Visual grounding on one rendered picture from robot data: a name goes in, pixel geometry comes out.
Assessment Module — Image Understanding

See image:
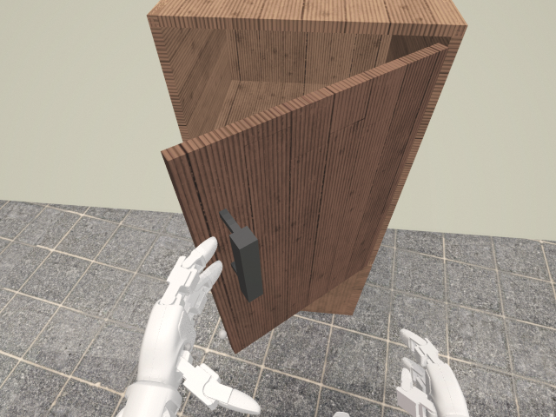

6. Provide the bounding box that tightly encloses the handle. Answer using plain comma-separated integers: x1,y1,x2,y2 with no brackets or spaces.
219,209,263,302

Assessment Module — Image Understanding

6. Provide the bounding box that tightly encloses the left robot hand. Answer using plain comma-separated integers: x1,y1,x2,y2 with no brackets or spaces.
137,236,261,415

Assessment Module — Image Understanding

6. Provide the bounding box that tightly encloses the cupboard door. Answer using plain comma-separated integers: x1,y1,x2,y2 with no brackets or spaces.
161,43,449,354

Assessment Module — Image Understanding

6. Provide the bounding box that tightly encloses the robot left forearm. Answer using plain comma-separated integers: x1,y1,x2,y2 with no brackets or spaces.
116,381,182,417

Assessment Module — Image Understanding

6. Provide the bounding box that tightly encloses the right robot hand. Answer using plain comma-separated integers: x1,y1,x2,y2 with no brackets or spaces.
396,328,469,417

